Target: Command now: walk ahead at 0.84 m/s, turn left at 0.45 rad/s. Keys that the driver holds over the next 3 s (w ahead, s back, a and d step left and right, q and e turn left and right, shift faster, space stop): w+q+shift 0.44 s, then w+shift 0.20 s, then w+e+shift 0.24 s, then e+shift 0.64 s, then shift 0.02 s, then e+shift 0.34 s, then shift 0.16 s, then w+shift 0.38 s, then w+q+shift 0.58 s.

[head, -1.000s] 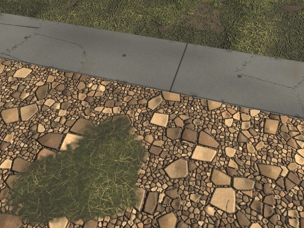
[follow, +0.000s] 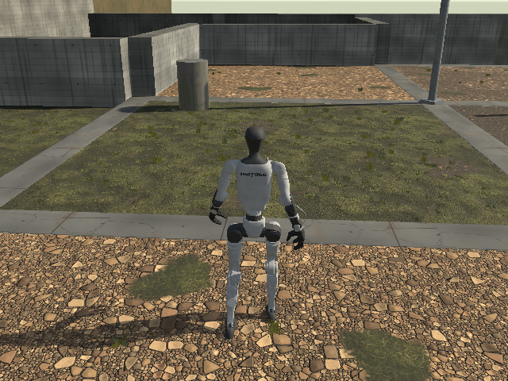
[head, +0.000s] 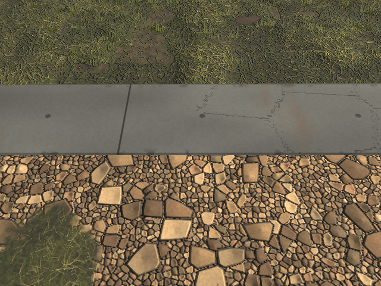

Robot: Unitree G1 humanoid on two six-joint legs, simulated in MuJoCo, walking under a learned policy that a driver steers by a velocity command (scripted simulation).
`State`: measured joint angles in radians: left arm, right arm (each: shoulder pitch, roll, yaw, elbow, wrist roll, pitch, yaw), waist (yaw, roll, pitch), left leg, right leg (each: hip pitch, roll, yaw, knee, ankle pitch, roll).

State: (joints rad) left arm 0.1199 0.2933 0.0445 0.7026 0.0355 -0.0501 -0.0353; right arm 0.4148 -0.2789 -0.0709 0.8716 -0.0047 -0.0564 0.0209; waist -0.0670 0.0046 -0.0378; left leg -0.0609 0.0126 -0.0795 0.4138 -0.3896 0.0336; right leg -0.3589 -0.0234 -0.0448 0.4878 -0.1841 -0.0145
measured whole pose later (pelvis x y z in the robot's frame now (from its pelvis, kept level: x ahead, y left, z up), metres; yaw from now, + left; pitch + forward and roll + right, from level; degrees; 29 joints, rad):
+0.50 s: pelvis +0.34 +0.05 -0.04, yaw +23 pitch +0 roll -1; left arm 0.47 0.24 0.03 0.92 0.04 -0.04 0.02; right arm 0.10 -0.29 -0.05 0.72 -0.02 -0.01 0.05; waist 0.00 0.03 0.05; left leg -0.54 -0.10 0.17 0.76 -0.26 0.23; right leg 0.09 -0.08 -0.23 0.98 -0.35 0.02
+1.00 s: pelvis +0.78 +0.21 -0.02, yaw +19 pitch +0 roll -1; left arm 0.21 0.30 0.04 0.82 0.02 -0.05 -0.03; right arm 0.33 -0.27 -0.02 0.86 -0.02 -0.09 -0.03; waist 0.02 -0.01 0.08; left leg -0.14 -0.10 0.02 1.34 -0.39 -0.02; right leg -0.47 0.14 -0.11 0.58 -0.13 -0.17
